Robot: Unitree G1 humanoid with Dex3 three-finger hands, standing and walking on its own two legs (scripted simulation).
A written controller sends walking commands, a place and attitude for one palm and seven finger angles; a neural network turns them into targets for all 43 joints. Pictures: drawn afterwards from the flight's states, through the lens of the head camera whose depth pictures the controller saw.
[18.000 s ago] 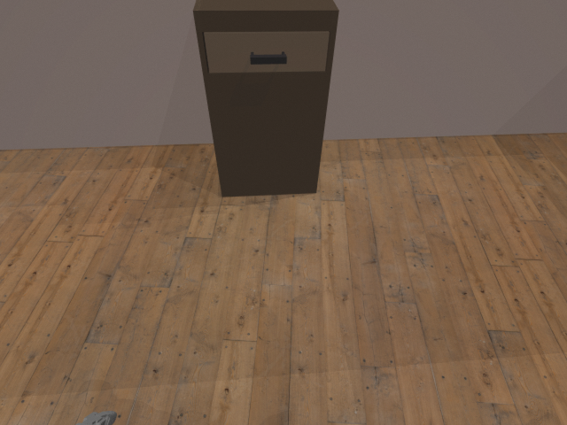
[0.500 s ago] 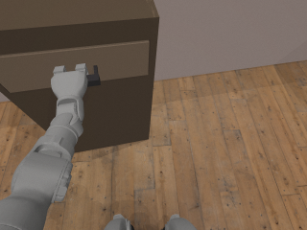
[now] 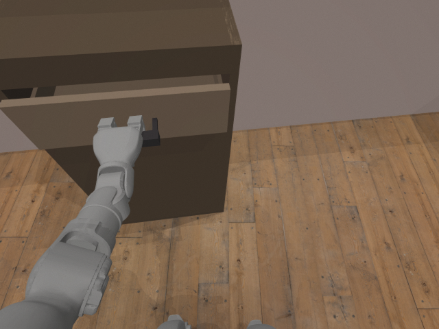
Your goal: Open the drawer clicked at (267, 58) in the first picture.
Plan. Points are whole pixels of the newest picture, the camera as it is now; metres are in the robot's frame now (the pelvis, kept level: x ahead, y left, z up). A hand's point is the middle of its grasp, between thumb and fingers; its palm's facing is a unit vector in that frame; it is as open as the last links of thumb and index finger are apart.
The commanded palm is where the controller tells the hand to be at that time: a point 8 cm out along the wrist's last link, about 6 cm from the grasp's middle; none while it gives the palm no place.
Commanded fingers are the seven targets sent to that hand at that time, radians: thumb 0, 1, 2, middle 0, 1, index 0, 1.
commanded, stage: pull the drawer open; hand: left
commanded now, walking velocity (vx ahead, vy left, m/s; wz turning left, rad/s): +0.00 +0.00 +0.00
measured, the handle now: (128, 132) +0.51 +0.18 +0.01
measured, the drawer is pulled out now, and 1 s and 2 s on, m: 0.04 0.18 0.30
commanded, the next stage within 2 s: open the thumb to release the handle in 1.76 s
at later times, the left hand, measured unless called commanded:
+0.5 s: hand (126, 170) +0.43 +0.17 -0.01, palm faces -0.04 -0.05 -1.00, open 5.9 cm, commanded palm +0.38 +0.16 +0.04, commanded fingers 0.00 0.90 0.90 -0.40 -1.35 -0.40 -1.35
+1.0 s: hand (125, 222) +0.32 +0.16 -0.02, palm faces -0.02 -0.09 -1.00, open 5.8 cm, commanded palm +0.27 +0.16 +0.04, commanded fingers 0.00 0.90 0.90 -0.40 -1.35 -0.40 -1.35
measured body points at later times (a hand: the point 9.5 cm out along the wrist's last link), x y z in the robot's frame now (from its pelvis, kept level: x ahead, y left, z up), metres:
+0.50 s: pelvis +0.00 +0.01 +0.01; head +0.08 -0.01 +0.45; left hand +0.42 +0.17 +0.04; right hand -0.01 -0.25 -0.13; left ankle +0.00 +0.10 -0.69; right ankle -0.04 -0.11 -0.69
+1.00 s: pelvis +0.00 +0.00 +0.02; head +0.04 -0.01 +0.47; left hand +0.31 +0.16 +0.04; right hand +0.18 -0.23 -0.09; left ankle +0.00 +0.10 -0.69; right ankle -0.04 -0.11 -0.69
